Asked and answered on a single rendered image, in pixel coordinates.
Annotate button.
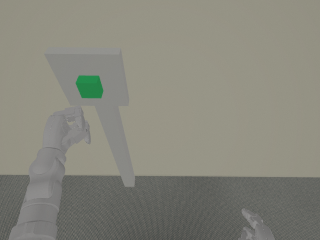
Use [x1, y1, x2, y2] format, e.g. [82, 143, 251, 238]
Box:
[76, 75, 104, 99]

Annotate robot left forearm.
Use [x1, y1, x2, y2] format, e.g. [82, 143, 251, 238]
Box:
[8, 147, 67, 240]

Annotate panel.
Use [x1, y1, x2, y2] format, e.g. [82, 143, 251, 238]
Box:
[44, 47, 135, 187]

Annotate robot left hand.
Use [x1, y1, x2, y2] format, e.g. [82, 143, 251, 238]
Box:
[42, 105, 91, 155]

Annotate robot right hand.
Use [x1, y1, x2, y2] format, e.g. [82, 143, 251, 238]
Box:
[238, 208, 275, 240]

